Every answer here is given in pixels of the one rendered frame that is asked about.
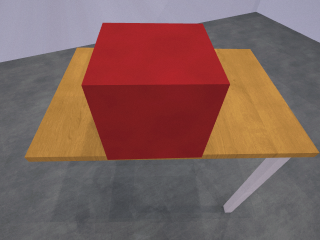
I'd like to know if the table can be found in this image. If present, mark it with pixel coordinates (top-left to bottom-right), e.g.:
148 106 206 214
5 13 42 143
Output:
24 47 320 213

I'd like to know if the carton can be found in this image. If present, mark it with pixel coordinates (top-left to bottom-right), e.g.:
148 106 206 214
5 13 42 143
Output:
81 22 230 160

